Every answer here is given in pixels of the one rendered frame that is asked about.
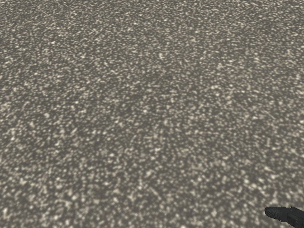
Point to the robot right hand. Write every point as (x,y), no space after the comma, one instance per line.
(293,216)

